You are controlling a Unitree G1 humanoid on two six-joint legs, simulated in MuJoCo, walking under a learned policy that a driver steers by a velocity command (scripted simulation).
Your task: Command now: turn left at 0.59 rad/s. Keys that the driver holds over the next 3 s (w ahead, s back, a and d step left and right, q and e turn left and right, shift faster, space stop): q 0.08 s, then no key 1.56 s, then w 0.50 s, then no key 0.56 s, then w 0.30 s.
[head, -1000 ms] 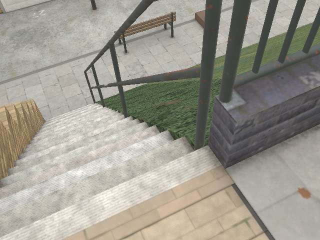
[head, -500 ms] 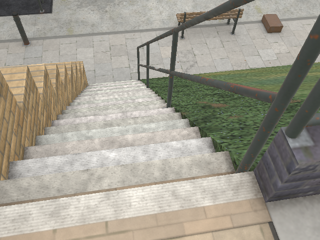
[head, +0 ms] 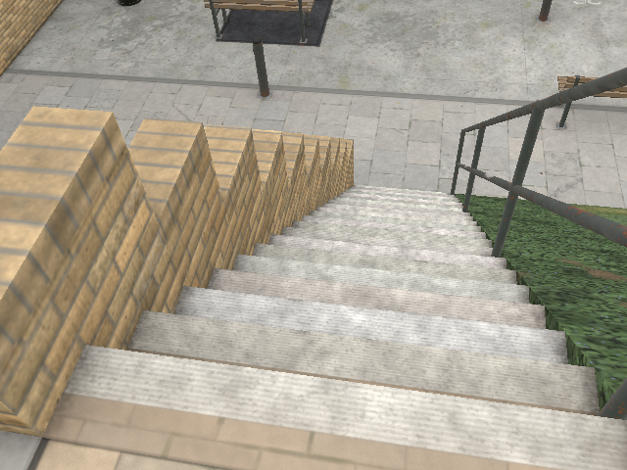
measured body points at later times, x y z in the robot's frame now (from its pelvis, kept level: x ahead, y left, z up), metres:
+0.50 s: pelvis -0.02 +0.05 +0.00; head +0.00 +0.06 +0.44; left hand +0.05 +0.34 -0.13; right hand +0.20 -0.17 -0.09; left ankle -0.02 +0.14 -0.74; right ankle +0.00 -0.10 -0.72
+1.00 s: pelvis -0.01 +0.03 -0.01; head -0.01 +0.03 +0.44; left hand +0.03 +0.30 -0.14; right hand +0.12 -0.21 -0.14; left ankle -0.02 +0.14 -0.74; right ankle +0.00 -0.10 -0.74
